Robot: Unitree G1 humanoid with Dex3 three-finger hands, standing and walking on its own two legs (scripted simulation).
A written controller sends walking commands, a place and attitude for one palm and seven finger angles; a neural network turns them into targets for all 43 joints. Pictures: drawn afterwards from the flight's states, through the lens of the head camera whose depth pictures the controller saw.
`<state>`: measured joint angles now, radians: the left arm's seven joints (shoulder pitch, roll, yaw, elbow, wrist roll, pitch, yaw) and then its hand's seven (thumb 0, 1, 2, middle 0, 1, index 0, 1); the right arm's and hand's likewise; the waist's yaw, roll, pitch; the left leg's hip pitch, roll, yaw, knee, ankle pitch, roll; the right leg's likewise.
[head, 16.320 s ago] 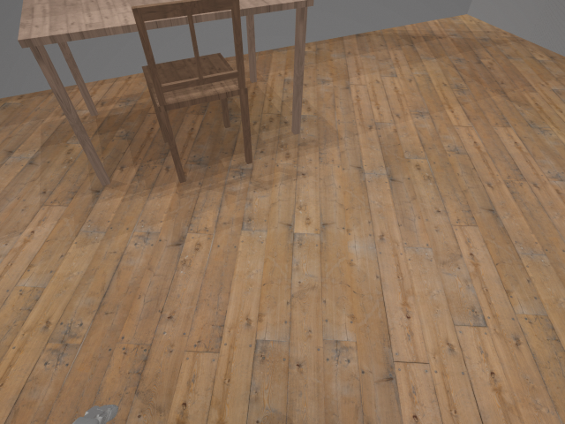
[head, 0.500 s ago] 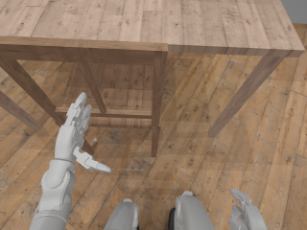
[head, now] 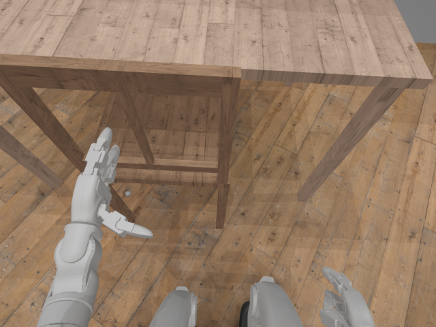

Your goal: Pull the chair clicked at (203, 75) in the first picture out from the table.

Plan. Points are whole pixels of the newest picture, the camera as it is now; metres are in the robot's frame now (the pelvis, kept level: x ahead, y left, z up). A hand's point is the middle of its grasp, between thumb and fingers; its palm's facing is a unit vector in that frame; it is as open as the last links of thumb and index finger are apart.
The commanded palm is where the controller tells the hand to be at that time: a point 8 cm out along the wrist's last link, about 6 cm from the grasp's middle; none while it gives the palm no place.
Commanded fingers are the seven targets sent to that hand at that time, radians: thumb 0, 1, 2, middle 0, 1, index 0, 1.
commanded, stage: aim the fingers beside a spindle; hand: left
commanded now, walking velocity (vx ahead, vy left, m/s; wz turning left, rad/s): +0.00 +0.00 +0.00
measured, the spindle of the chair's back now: (138, 131) +0.49 +0.19 +0.00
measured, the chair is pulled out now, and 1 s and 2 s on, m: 0.00 0.00 0.00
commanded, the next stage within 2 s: push the fingers through the gap in 0.34 s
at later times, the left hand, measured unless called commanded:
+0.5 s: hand (135, 201) +0.33 +0.16 +0.02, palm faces -0.07 -1.00 -0.03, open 16.9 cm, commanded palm +0.32 +0.22 +0.02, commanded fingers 0.00 -0.50 0.30 -0.06 -0.08 -0.06 -0.08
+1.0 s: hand (143, 167) +0.39 +0.16 +0.02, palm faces -0.02 -1.00 -0.06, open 16.9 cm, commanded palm +0.37 +0.21 +0.02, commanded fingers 0.00 -0.50 0.30 -0.06 -0.08 -0.06 -0.08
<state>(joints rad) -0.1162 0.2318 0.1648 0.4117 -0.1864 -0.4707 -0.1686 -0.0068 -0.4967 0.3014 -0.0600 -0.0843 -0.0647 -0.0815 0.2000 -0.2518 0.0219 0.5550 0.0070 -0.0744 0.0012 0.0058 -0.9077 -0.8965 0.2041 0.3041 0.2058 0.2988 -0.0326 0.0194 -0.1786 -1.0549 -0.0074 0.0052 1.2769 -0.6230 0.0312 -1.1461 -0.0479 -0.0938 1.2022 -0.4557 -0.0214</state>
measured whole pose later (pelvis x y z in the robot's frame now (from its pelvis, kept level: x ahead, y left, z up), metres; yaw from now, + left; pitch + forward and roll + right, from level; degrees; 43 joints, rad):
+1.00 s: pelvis +0.00 +0.00 +0.00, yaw +0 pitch +24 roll -2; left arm -0.36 0.26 0.19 0.61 -0.16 -0.47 -0.15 -0.01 -0.50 0.30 -0.06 -0.08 -0.06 -0.08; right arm 0.22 -0.26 0.03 0.60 0.00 -0.07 -0.01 0.00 -0.91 -0.90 0.20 0.30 0.21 0.30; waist -0.07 0.02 -0.16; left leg -1.10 -0.01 0.00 1.28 -0.61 0.03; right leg -1.19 -0.05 -0.10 1.21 -0.44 -0.03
